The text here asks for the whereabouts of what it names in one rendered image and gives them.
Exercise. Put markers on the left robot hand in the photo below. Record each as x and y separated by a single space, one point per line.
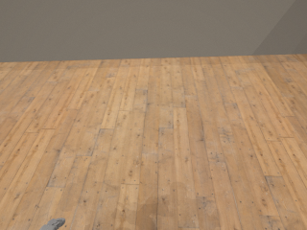
53 224

